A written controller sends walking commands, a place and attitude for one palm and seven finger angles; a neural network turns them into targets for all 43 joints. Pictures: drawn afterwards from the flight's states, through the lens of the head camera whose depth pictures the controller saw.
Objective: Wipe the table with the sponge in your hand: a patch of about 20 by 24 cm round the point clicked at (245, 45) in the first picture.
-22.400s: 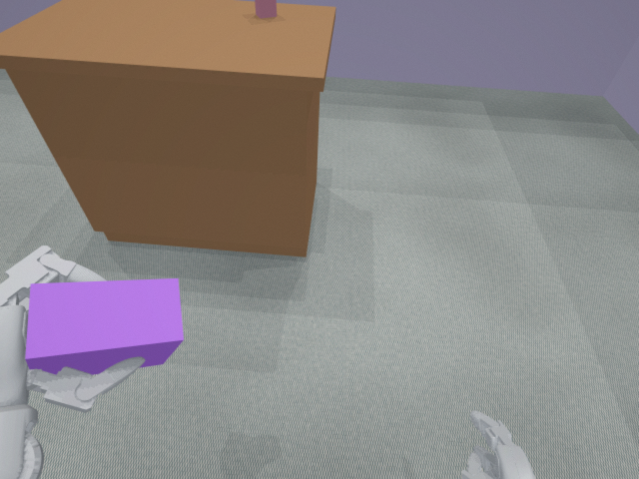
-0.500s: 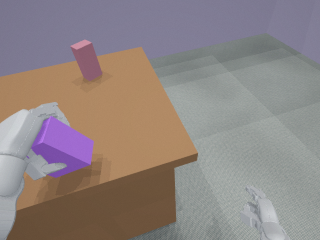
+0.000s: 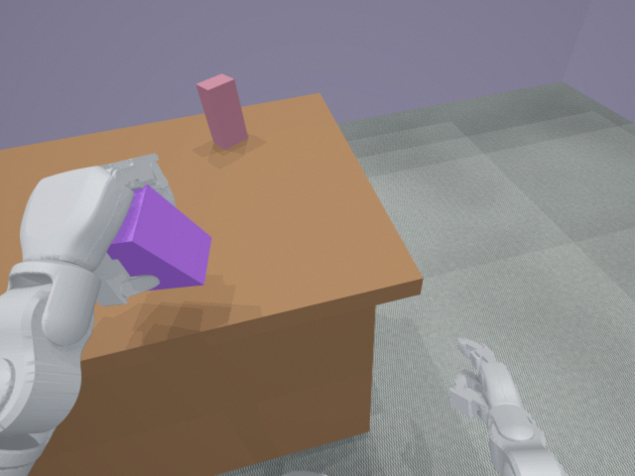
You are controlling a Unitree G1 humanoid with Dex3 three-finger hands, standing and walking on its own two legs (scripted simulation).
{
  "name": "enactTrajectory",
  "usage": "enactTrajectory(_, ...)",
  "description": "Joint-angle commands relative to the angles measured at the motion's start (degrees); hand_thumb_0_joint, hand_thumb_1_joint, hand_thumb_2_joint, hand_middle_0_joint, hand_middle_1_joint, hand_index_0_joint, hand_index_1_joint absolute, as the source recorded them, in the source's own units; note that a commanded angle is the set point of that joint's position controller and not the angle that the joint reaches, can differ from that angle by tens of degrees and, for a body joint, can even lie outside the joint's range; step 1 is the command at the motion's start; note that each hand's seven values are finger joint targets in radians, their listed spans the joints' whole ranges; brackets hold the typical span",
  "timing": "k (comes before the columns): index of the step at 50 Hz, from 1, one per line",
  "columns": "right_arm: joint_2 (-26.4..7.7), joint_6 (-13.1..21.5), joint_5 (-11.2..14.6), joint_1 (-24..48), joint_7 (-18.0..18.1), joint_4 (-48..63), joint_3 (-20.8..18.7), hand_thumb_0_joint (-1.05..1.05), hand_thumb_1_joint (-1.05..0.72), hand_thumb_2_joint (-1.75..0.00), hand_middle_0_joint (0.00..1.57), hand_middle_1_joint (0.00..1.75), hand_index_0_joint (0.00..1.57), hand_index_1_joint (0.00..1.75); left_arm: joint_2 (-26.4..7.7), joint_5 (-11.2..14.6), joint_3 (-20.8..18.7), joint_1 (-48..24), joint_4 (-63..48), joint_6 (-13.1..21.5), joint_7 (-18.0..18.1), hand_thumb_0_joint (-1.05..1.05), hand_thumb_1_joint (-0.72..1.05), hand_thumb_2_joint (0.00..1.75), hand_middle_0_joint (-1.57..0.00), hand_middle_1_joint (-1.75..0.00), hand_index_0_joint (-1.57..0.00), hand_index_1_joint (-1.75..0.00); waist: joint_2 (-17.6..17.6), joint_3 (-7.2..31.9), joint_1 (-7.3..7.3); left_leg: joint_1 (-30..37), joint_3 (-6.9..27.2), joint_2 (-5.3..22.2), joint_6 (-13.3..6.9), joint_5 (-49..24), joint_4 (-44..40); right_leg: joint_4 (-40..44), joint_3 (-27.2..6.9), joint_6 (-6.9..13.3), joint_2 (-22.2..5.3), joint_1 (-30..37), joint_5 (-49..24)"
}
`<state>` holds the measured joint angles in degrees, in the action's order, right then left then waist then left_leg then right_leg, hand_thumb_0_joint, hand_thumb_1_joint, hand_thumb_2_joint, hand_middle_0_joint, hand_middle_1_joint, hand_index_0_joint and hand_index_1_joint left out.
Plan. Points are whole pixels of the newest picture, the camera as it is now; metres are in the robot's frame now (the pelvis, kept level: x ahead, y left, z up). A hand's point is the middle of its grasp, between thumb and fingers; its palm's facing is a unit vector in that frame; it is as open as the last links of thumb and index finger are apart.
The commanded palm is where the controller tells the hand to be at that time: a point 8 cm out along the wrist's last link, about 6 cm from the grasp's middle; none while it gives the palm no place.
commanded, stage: turn the palm down, sponge in hand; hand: left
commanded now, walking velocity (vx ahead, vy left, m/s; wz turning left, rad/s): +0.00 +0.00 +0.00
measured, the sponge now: (146, 252) +0.26 +0.25 +0.19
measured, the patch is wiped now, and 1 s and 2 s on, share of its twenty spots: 0.00 0.00 0.00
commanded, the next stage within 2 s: bring the hand home and regain balance in 0.48 s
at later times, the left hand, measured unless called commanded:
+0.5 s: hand (53, 236) +0.19 +0.25 +0.28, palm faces +0.54 -0.02 -0.84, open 9.9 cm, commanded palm +0.14 +0.26 +0.31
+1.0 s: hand (140, 345) +0.15 +0.17 +0.21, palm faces +0.23 -0.78 -0.58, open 9.9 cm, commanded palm +0.06 +0.25 +0.22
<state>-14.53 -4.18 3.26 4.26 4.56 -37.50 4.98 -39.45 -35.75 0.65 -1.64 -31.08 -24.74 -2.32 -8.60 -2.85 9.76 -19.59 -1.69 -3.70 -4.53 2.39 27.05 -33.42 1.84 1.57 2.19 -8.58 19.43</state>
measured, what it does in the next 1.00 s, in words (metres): walks backwards: left foot, then right foot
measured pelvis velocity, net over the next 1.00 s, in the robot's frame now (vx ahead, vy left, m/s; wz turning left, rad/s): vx -0.13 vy -0.01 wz -0.11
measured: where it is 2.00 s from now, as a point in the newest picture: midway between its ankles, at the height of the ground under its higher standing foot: outside the picture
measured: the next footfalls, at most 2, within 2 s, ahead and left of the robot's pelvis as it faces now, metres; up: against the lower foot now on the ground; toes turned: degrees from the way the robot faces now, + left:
left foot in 0.78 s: -0.09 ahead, +0.11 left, +0.00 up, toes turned -6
right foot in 0.98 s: -0.13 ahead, -0.11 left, +0.00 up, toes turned -6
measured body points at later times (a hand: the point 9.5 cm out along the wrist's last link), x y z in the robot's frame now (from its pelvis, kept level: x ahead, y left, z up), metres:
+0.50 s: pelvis -0.06 -0.02 -0.02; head -0.13 -0.06 +0.42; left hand +0.16 +0.25 +0.32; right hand +0.21 -0.21 -0.07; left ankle +0.14 +0.04 -0.73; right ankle -0.01 -0.11 -0.73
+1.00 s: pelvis -0.13 -0.01 +0.00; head -0.05 -0.01 +0.44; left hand +0.13 +0.22 +0.24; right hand -0.09 -0.27 -0.12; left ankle -0.10 +0.12 -0.72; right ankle -0.17 -0.10 -0.73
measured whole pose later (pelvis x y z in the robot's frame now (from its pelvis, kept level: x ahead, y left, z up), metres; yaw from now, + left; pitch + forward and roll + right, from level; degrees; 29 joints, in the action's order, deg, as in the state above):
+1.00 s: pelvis -0.13 -0.01 +0.00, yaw -6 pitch +3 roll -2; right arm -12.3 1.2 1.5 -16.7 0.8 -37.3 -1.2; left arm -29.7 2.2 -32.1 25.0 -40.3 13.3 6.6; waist -0.4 -7.3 -5.2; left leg -24.6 4.2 1.7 0.9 19.1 40.8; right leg -32.6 3.7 1.3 3.2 -16.3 21.2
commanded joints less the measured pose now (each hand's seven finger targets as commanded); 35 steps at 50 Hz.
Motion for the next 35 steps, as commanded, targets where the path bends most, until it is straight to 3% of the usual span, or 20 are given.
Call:
enactTrajectory(1,-5.20,1.30,0.97,13.98,-0.72,9.32,-2.22,0.00,-0.90,-0.90,0.20,0.30,0.20,0.30,-17.02,-2.00,-19.02,-22.71,-0.02,-1.00,4.83,0.00,0.10,1.30,-1.20,-1.60,-1.20,-1.60,2.42,14.84,-1.08,15.16,10.07,5.26,5.83,18.69,-6.55,7.23,-3.99,2.79,0.19,-8.84,3.45)
enactTrajectory(4,-5.91,-0.28,1.28,12.85,-1.41,9.51,-2.28,0.00,-0.90,-0.90,0.20,0.30,0.20,0.30,-12.58,0.16,-15.99,-14.29,11.17,-0.49,0.97,0.00,0.10,1.30,-1.20,-1.60,-1.20,-1.60,9.65,9.21,-1.37,12.86,7.47,4.52,5.32,16.21,-4.24,9.52,-2.54,1.35,-0.81,-11.87,4.60)
enactTrajectory(6,-5.54,0.65,2.78,12.00,-2.19,11.50,-2.16,0.00,-0.90,-0.90,0.20,0.30,0.20,0.30,-5.86,1.58,-10.21,-11.14,12.41,0.23,-1.06,0.00,0.10,1.30,-1.20,-1.60,-1.20,-1.60,9.29,6.24,-2.66,11.41,7.66,4.60,5.71,19.40,-4.88,9.41,-1.00,0.81,-0.91,-13.91,5.32)
enactTrajectory(9,-5.10,1.47,2.45,11.54,-2.57,12.89,-2.27,0.00,-0.90,-0.90,0.20,0.30,0.20,0.30,-2.17,1.35,-5.72,-9.99,7.89,1.99,-1.28,0.00,0.10,1.30,-1.20,-1.60,-1.20,-1.60,6.63,7.02,-2.93,11.17,8.49,4.36,5.17,23.76,-5.68,7.27,-0.60,0.37,-0.98,-14.05,6.06)
enactTrajectory(10,-4.17,2.64,3.11,12.23,-2.70,14.50,-2.02,0.00,-0.90,-0.90,0.20,0.30,0.20,0.30,-1.27,0.17,-4.39,-11.88,4.82,1.87,-0.59,0.00,0.10,1.30,-1.20,-1.60,-1.20,-1.60,2.91,7.04,-3.24,10.69,8.81,3.99,5.15,26.34,-6.22,6.82,-1.64,0.58,-0.75,-13.94,7.36)
enactTrajectory(12,-4.77,3.70,1.79,12.19,-2.47,14.29,-2.40,0.00,-0.90,-0.90,0.20,0.30,0.20,0.30,-5.91,-1.43,-7.09,-17.11,-4.18,3.25,1.32,0.00,0.10,1.30,-1.20,-1.60,-1.20,-1.60,1.54,12.64,-2.95,11.93,9.53,3.66,4.59,24.99,-5.28,4.94,-2.44,1.18,-0.69,-11.10,5.91)
enactTrajectory(14,-5.48,4.19,-0.01,13.37,-1.71,14.41,-3.07,0.00,-0.90,-0.90,0.20,0.30,0.20,0.30,-16.00,-4.14,-13.76,-24.72,-14.88,4.14,4.03,0.00,0.10,1.30,-1.20,-1.60,-1.20,-1.60,-3.64,20.69,-1.32,14.65,10.33,2.80,4.03,22.00,-3.65,3.09,-4.89,2.19,-0.52,-7.35,4.53)
enactTrajectory(15,-5.98,4.40,-0.35,14.19,-1.28,13.94,-3.21,0.00,-0.90,-0.90,0.20,0.30,0.20,0.30,-22.71,-6.09,-18.15,-29.11,-18.09,3.21,5.52,0.00,0.10,1.30,-1.20,-1.60,-1.20,-1.60,-7.59,21.46,-0.58,13.30,10.54,2.62,4.13,22.15,-3.06,1.33,-6.81,2.74,0.04,-6.37,4.83)
enactTrajectory(16,-5.60,4.46,-0.70,14.11,-1.43,13.13,-3.27,0.00,-0.90,-0.90,0.20,0.30,0.20,0.30,-21.72,-6.65,-18.28,-28.68,-16.22,2.90,6.47,0.00,0.10,1.30,-1.20,-1.60,-1.20,-1.60,-8.00,24.10,-0.39,14.08,9.83,2.19,4.43,19.10,-0.99,0.87,-6.32,3.21,-0.51,-6.67,5.41)
enactTrajectory(17,-5.99,3.76,-1.25,13.60,-1.56,11.81,-3.02,0.00,-0.90,-0.90,0.20,0.30,0.20,0.30,-24.32,-6.88,-21.13,-28.29,-14.22,2.95,7.04,0.00,0.10,1.30,-1.20,-1.60,-1.20,-1.60,-6.41,22.21,-0.18,14.24,9.39,2.03,4.79,17.13,-0.29,1.26,-6.85,3.80,-0.18,-7.98,5.65)
enactTrajectory(19,-6.19,1.79,-0.78,14.48,-1.40,9.74,-2.83,0.00,-0.90,-0.90,0.20,0.30,0.20,0.30,-24.00,-6.17,-21.37,-28.72,-6.57,2.43,7.02,0.00,0.10,1.30,-1.20,-1.60,-1.20,-1.60,-2.79,17.35,-0.61,14.01,7.97,1.89,5.04,14.46,1.99,2.95,-8.13,4.23,-0.41,-11.12,7.26)
enactTrajectory(20,-6.67,1.11,0.08,14.53,-1.71,9.11,-3.28,0.00,-0.90,-0.90,0.20,0.30,0.20,0.30,-24.99,-6.20,-21.95,-30.20,-1.93,1.11,6.70,0.00,0.10,1.30,-1.20,-1.60,-1.20,-1.60,-4.73,14.78,-0.78,12.56,8.09,1.67,5.44,14.51,2.53,3.24,-9.16,4.86,-0.06,-12.26,8.19)
enactTrajectory(21,-6.18,0.40,0.71,14.36,-1.78,9.03,-3.09,0.00,-0.90,-0.90,0.20,0.30,0.20,0.30,-20.60,-5.06,-18.82,-31.25,2.82,1.32,5.94,0.00,0.10,1.30,-1.20,-1.60,-1.20,-1.60,-0.13,10.75,-1.83,12.03,7.14,2.17,5.53,13.86,3.46,3.79,-7.87,4.17,-0.40,-14.16,8.63)
enactTrajectory(24,-6.90,-1.67,1.24,15.48,-2.05,8.57,-3.52,0.00,-0.90,-0.90,0.20,0.30,0.20,0.30,-16.70,-2.82,-15.35,-29.38,18.43,0.83,3.04,0.00,0.10,1.30,-1.20,-1.60,-1.20,-1.60,6.60,7.23,-2.09,10.99,5.96,1.93,5.40,10.61,7.17,5.34,-7.24,2.82,-2.08,-17.57,10.22)
enactTrajectory(29,-5.25,-1.83,2.51,14.75,-2.78,13.13,-3.14,0.00,-0.90,-0.90,0.20,0.30,0.20,0.30,-2.21,0.61,-2.50,-20.74,20.29,1.39,-0.47,0.00,0.10,1.30,-1.20,-1.60,-1.20,-1.60,8.29,3.81,-3.95,8.60,5.25,1.68,5.07,15.76,8.03,4.70,-4.54,1.01,-3.74,-21.70,15.29)
enactTrajectory(30,-6.80,0.13,4.63,0.83,-4.18,18.64,-4.28,0.00,-0.90,-0.90,0.20,0.30,0.20,0.30,-18.42,31.47,-30.08,-56.62,4.60,15.30,5.04,0.00,0.10,1.30,-1.20,-1.60,-1.20,-1.60,16.53,-9.39,-7.53,14.27,4.72,-1.11,7.69,30.45,35.63,26.49,-23.08,5.86,-14.42,-52.51,45.25)
enactTrajectory(31,-3.13,2.25,2.68,0.51,-3.21,11.36,-2.42,0.00,-0.90,-0.90,0.20,0.30,0.20,0.30,-15.31,32.20,-22.64,-45.14,17.22,20.29,5.81,0.00,0.10,1.30,-1.20,-1.60,-1.20,-1.60,27.47,-10.37,-7.30,14.73,6.84,-2.81,5.79,26.18,55.85,32.37,-31.59,8.70,-21.05,-62.55,49.08)
enactTrajectory(32,-2.03,1.71,1.73,-1.15,-2.85,9.19,-2.57,0.00,-0.90,-0.90,0.20,0.30,0.20,0.30,-9.74,32.75,-20.85,-37.23,20.67,21.22,5.53,0.00,0.10,1.30,-1.20,-1.60,-1.20,-1.60,26.21,-11.93,-8.22,14.10,8.60,-2.24,6.01,21.34,63.41,28.38,-25.73,8.60,-19.34,-65.34,39.46)
enactTrajectory(33,-2.24,1.61,1.39,-4.97,-2.48,9.71,-3.42,0.00,-0.90,-0.90,0.20,0.30,0.20,0.30,-6.44,36.15,-22.56,-34.18,16.15,22.65,4.72,0.00,0.10,1.30,-1.20,-1.60,-1.20,-1.60,22.19,-8.11,-9.54,15.28,10.97,-0.43,5.72,18.96,60.46,23.48,-20.95,8.04,-17.63,-60.22,28.64)
enactTrajectory(35,-2.99,3.59,-0.80,-4.02,-1.32,12.70,-2.41,0.00,-0.90,-0.90,0.20,0.30,0.20,0.30,-8.03,39.86,-24.83,-26.62,6.35,27.19,5.25,0.00,0.10,1.30,-1.20,-1.60,-1.20,-1.60,3.74,-4.01,-9.09,12.39,8.85,4.23,3.09,26.57,34.07,14.10,-9.72,4.97,-15.22,-44.15,18.99)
